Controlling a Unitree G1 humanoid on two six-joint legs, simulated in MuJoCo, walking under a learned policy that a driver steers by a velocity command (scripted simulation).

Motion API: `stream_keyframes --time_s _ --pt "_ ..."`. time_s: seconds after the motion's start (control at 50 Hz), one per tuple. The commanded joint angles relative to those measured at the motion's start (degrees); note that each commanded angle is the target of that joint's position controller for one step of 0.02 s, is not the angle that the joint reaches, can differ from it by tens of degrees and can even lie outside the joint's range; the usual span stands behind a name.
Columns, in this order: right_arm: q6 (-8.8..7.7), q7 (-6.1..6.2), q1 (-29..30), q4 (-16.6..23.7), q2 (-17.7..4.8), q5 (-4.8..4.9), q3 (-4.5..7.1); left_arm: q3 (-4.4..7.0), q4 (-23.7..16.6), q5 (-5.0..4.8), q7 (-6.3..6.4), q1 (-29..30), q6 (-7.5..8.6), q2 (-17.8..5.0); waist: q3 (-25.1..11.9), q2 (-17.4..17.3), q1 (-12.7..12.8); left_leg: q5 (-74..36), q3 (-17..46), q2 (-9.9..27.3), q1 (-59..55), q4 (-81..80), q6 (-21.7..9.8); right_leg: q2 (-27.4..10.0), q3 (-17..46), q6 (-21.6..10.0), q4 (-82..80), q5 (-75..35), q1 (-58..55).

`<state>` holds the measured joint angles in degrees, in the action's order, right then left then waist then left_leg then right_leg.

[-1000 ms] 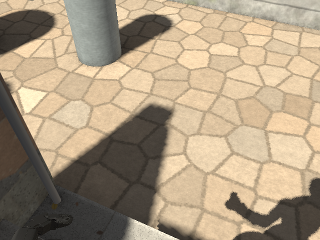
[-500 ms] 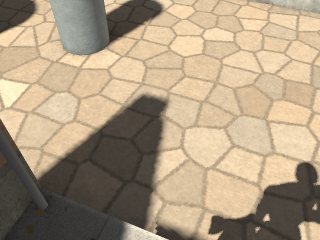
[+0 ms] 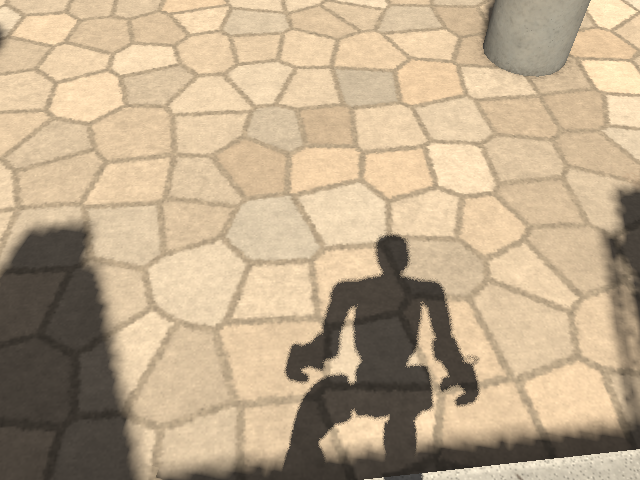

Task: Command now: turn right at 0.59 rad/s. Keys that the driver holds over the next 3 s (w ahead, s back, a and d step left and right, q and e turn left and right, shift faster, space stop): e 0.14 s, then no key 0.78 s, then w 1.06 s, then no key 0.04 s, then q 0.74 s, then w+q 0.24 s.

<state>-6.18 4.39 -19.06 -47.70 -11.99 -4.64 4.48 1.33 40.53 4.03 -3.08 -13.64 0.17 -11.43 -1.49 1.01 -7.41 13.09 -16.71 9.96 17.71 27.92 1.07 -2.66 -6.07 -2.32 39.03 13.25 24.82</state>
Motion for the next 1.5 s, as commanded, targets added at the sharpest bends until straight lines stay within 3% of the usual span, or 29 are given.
stream_keyframes --time_s 0.02,0.04,0.06,0.08,0.1,0.14,0.16,0.2,0.28,0.4,0.46,0.5,0.56,0.64,0.92,0.98,1.08,1.14,1.16,1.2,1.22,1.26,1.3,1.32,1.34,1.36,1.4,1.46,1.5 --pt "-0.43 -0.02 4.2 3.1 -9.3 -0.81 2.32 5.56 0.4 -2.09 1.06 -9.6 2.41 -7.5 -5.3 -3.7 7.3 2.1 8.1 10.3 3.4 3.4 -5.8 3.7 0.2 -3.2 -16.2 -16.1 -23.1" --pt "-0.89 -0.67 3.5 6.1 -1.6 -1.04 0.30 7.26 1.6 -0.91 2.70 -18.4 3.73 -14.6 -15.1 9.7 9.6 29.6 1.8 0.5 18.7 25.3 -0.6 -11.0 17.8 -13.3 -14.5 -44.6 -43.1" --pt "-1.79 -0.69 5.0 10.7 -0.2 0.82 -0.54 8.11 0.1 2.33 2.50 -22.7 5.85 -19.0 -15.2 4.0 10.0 33.9 14.6 -8.5 33.5 31.4 0.7 -21.3 35.6 -22.8 -14.3 -43.8 -47.1" --pt "-1.42 -0.60 12.7 12.2 -2.1 3.04 -0.37 7.67 2.5 4.16 1.30 -23.3 6.60 -15.5 -4.2 1.0 14.2 27.4 23.6 -11.6 42.6 31.9 0.7 -20.5 35.6 -21.1 -18.5 -35.3 -40.0" --pt "-1.02 -0.14 13.5 11.8 -6.3 3.87 0.81 7.02 2.1 1.53 0.46 -17.6 5.88 -12.8 -1.4 5.1 11.4 24.2 21.3 -10.7 43.9 37.5 0.1 -18.5 30.7 -20.4 -18.9 -32.0 -33.9" --pt "0.00 -0.19 5.3 7.2 -9.8 1.19 1.99 6.14 -0.7 -3.22 -1.04 -6.4 4.51 -11.1 -0.8 6.4 4.0 13.8 19.6 -6.7 31.1 45.0 -0.4 -13.5 20.2 -15.6 -20.0 -24.2 -13.5" --pt "0.74 -1.20 2.8 5.9 -7.3 0.13 1.13 5.62 -1.2 -2.56 -1.20 -4.8 3.90 -9.6 0.1 5.4 2.9 7.2 19.0 -7.5 25.5 49.4 -0.7 -11.3 17.9 -13.4 -20.1 -23.6 -3.9" --pt "1.58 -3.71 1.8 5.3 -4.3 1.03 -0.05 4.73 -1.1 -0.81 -0.52 -4.4 3.88 -8.1 -1.2 2.7 3.1 0.4 18.3 -9.1 23.9 54.4 -0.1 -9.0 16.3 -12.3 -19.3 -21.4 1.1" --pt "3.16 -7.33 0.7 2.6 -4.5 0.18 -0.45 2.34 3.0 -2.26 -0.71 -7.9 5.14 -5.5 -0.5 1.9 4.8 -7.0 19.8 -5.6 25.3 44.6 2.4 -6.3 18.0 -10.3 -15.6 -7.0 -0.4" --pt "3.57 -5.75 8.9 2.8 -4.4 1.67 -1.67 2.08 3.4 -3.92 -1.58 -7.0 5.32 -10.5 -2.7 5.4 8.8 7.0 15.0 -6.3 14.5 21.7 5.1 -7.4 25.5 -12.4 -9.3 -12.8 -3.7" --pt "3.03 -6.20 5.6 0.1 -5.8 3.84 -2.50 -0.07 3.7 -5.82 -3.74 -6.1 4.18 -6.0 -7.2 -1.9 7.3 -13.2 17.4 -5.0 -1.2 11.6 1.6 -3.7 25.8 -7.9 -7.8 -13.3 -1.0" --pt "2.39 -8.43 8.0 -0.6 -7.5 2.80 -2.39 1.08 5.7 -5.20 -4.11 -9.1 3.00 -8.1 -4.5 -5.6 9.2 -7.6 18.5 -5.6 -4.1 4.5 -2.7 4.0 12.2 -0.5 -9.7 5.4 0.6" --pt "2.20 -10.42 10.7 -1.4 -6.6 4.23 -2.32 2.12 7.2 -4.31 -3.43 -5.7 2.63 -8.6 0.9 -3.2 9.8 -3.6 16.7 -6.9 -0.6 1.1 -1.2 5.0 9.2 0.5 -10.9 4.7 -3.2" --pt "2.07 -10.12 9.4 -3.0 -5.6 3.67 -1.69 2.04 8.2 -4.46 -2.77 -3.5 2.58 -6.0 -0.7 -2.0 8.2 -8.4 15.0 -7.1 -4.3 1.1 -2.0 4.5 9.3 -0.7 -12.0 -5.9 -7.0" --pt "2.54 -9.57 12.4 -5.1 -7.5 3.47 0.42 2.82 13.7 -3.86 -1.30 -1.2 1.97 -7.6 -0.3 -1.3 7.7 -14.0 14.1 -8.0 -12.3 -1.5 -2.7 3.8 8.6 -0.2 -15.0 -10.7 -8.7" --pt "2.40 -7.71 7.2 -6.9 -11.1 0.93 2.71 4.79 15.1 -1.04 0.12 -4.2 2.01 -11.4 5.1 -2.3 7.2 23.3 17.9 -6.2 -9.0 -5.3 -8.2 3.6 9.8 -5.1 -15.2 22.6 -4.9" --pt "0.60 -4.43 1.6 -7.1 -3.7 1.27 0.80 2.21 14.5 -0.22 1.63 -0.9 4.41 -0.3 6.1 -6.9 5.3 24.4 33.1 4.9 -13.3 -9.1 -18.2 3.1 4.8 -6.4 -0.7 14.2 -0.7" --pt "1.07 -4.34 4.0 -5.9 -5.8 1.20 0.84 2.78 15.9 -0.16 1.44 -6.1 6.37 -1.5 8.0 -3.8 9.0 19.2 30.8 3.2 -2.2 -0.9 -19.6 3.9 1.9 -5.5 -0.4 9.5 -11.1" --pt "0.80 -4.69 8.9 -4.8 -5.3 0.44 0.79 2.82 17.9 0.78 1.44 -13.8 6.83 -1.9 7.2 -0.9 13.3 19.9 25.6 -1.2 5.8 8.3 -18.4 3.1 3.5 -6.9 -2.2 5.7 -19.7" --pt "-0.51 -6.63 18.0 -0.1 -0.2 -0.72 -0.10 3.31 23.5 1.97 1.81 -33.9 8.19 -6.9 5.5 13.8 21.1 27.6 18.2 -15.2 35.1 42.3 -9.5 -13.4 40.5 -19.6 -16.0 -6.1 -40.4" --pt "-1.08 -6.89 21.8 2.4 1.6 1.00 -0.87 3.07 25.6 2.13 1.59 -35.8 8.51 -7.4 12.6 5.0 20.9 25.3 29.1 -12.6 49.4 42.6 -9.7 -19.7 45.3 -21.2 -18.3 -4.2 -43.5" --pt "-1.04 -6.19 18.2 1.2 -1.7 0.88 -0.44 1.71 24.5 1.64 1.57 -24.7 7.58 -3.4 11.3 -4.4 14.5 13.4 24.9 -7.6 45.8 42.3 -7.9 -15.9 31.8 -17.0 -13.4 -6.1 -36.1" --pt "0.31 -6.21 10.8 -1.7 0.1 -1.72 -1.52 -0.44 22.9 2.13 2.71 -18.9 6.06 4.2 10.7 -0.1 10.2 0.3 21.4 -5.2 31.6 37.3 -9.0 -10.1 21.1 -13.4 -10.4 -6.8 -17.6" --pt "0.74 -6.31 11.1 -2.0 1.4 -3.45 -2.75 -3.00 20.7 2.15 4.13 -15.3 6.65 9.6 9.6 -1.1 10.3 -24.6 25.2 -1.7 27.9 19.7 -8.4 -5.3 15.3 -9.2 -9.2 -0.7 -13.9" --pt "1.04 -6.42 12.6 -1.8 1.3 -2.04 -2.50 -2.58 21.0 0.55 4.67 -16.9 7.00 6.7 8.7 4.1 11.3 -32.2 20.4 -4.1 23.4 16.0 -6.6 -2.6 13.6 -9.3 -8.1 1.8 -9.7" --pt "1.15 -6.93 11.4 -0.8 3.6 -0.83 -3.83 -3.08 21.5 2.08 4.47 -15.8 7.63 4.7 7.4 1.4 10.2 -50.2 19.2 -3.4 7.8 11.2 -7.5 -0.2 8.9 -7.1 -5.2 6.2 5.8" --pt "1.81 -7.62 11.2 0.8 1.8 -0.53 -3.51 -2.76 21.2 3.20 2.68 -16.1 8.19 0.2 7.3 1.7 8.7 -43.5 13.9 -6.7 -9.6 15.8 -5.2 0.4 8.4 -7.7 -6.5 12.9 21.3" --pt "2.12 -7.02 17.4 2.4 -2.5 -1.42 -3.01 -2.54 23.0 0.25 2.35 -22.4 7.91 -0.7 11.4 -0.2 12.0 -27.9 14.6 -5.8 -2.0 5.0 -3.4 -2.5 14.0 -8.2 1.9 11.8 5.7" --pt "1.85 -7.06 14.6 -0.7 -2.7 -0.68 -3.30 -1.51 22.7 -0.06 2.65 -23.1 5.75 -3.6 11.0 -1.2 12.7 -25.6 16.2 -4.3 0.7 -7.0 -3.6 -3.6 18.4 -8.2 11.5 0.6 -9.7"
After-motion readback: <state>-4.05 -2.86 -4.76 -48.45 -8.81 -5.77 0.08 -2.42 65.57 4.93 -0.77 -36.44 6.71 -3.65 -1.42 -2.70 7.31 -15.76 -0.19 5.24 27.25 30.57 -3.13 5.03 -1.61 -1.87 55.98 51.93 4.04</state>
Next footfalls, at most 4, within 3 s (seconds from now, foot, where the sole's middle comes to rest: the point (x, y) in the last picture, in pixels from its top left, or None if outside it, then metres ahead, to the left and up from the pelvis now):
0.02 right None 0.04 -0.12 -0.78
0.44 left None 0.10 0.09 -0.78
1.54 left None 0.41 0.03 -0.96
2.04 right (392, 420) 0.73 -0.30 -1.14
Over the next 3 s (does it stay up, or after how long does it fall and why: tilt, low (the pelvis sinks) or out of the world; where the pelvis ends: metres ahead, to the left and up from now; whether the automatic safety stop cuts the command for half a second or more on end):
stays up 0.86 -0.15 -0.36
